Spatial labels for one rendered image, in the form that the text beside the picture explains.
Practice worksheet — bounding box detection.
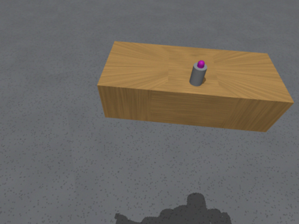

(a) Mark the bottle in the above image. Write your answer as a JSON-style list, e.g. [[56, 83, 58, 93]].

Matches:
[[189, 60, 207, 86]]

